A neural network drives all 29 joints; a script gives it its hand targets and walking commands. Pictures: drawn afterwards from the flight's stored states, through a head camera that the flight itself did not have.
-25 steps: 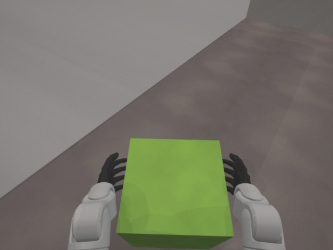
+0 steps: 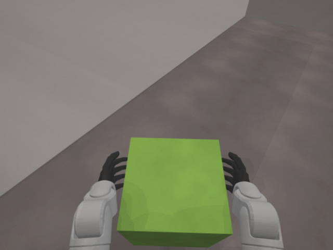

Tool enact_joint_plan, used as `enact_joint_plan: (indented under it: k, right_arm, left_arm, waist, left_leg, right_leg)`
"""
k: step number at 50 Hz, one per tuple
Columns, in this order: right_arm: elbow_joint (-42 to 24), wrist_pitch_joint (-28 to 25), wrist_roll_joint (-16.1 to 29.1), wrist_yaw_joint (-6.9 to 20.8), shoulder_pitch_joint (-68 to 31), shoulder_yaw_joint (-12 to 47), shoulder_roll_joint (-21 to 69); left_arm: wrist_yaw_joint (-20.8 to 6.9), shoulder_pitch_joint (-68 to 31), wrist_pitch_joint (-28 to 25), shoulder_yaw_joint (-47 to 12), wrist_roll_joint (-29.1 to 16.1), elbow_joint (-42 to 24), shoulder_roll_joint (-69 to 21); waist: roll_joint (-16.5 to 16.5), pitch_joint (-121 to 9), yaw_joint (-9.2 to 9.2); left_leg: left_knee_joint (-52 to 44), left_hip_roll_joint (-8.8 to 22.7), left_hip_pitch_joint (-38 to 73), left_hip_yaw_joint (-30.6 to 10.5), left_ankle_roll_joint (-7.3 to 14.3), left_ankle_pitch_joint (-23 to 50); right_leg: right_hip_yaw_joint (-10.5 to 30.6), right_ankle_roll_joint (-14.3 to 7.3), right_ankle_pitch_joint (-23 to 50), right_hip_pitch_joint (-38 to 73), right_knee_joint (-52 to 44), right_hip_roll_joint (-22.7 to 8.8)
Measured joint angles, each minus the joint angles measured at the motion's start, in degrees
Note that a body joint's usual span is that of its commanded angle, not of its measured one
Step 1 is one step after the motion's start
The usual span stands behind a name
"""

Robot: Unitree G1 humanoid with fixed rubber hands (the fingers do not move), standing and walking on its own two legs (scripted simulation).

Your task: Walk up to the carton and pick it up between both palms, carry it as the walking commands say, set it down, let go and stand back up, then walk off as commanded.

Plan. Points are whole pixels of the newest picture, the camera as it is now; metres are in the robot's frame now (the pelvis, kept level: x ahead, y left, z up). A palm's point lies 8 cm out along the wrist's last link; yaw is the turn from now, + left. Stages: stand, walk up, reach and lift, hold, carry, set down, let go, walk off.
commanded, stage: carry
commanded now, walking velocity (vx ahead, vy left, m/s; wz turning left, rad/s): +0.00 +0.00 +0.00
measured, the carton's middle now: (172, 196) +0.27 +0.00 -0.02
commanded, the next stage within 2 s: none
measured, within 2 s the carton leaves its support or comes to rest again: neither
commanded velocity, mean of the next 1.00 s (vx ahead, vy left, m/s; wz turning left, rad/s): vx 0.00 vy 0.00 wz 0.00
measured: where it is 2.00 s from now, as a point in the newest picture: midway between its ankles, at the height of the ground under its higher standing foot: outside the picture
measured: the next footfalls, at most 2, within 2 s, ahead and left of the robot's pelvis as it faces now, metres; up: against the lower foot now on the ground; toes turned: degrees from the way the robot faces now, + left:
none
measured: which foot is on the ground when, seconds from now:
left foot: down 0.00-1.00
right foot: down 0.00-1.00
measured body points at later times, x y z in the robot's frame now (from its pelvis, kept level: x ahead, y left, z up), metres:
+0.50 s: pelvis +0.00 +0.00 +0.00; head -0.01 +0.00 +0.45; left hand +0.28 +0.15 +0.03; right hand +0.28 -0.15 +0.03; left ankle +0.02 +0.11 -0.74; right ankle -0.03 -0.06 -0.74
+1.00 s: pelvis +0.01 +0.00 +0.00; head +0.00 -0.01 +0.45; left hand +0.29 +0.15 +0.03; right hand +0.29 -0.16 +0.02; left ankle +0.02 +0.11 -0.74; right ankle -0.03 -0.06 -0.74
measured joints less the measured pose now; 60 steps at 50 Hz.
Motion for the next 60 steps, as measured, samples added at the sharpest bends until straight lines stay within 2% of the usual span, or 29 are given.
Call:
enact_joint_plan:
  k: [31,60]
  right_arm:
    - [11.08,-7.8,-2.83,1.17,-2.82,-1.58,0.09]
    - [13.23,-10.5,-2.95,1.16,-2.58,-1.72,0.07]
  left_arm:
    - [-1.27,-3.08,-7.71,1.75,2.4,11.22,-0.03]
    - [-1.41,-2.99,-10.38,2.02,2.52,13.44,-0.02]
  waist:
    - [0.03,0.77,-0.13]
    - [0.01,0.83,-0.18]
  left_leg:
    - [0.99,0.05,0.36,-0.41,-0.29,-0.82]
    - [2.03,0.03,0.49,-0.57,-0.45,-1.69]
  right_leg:
    - [-0.37,-0.2,-0.9,0.62,0.75,0.0]
    - [-0.52,-0.29,-1.92,0.81,1.84,-0.14]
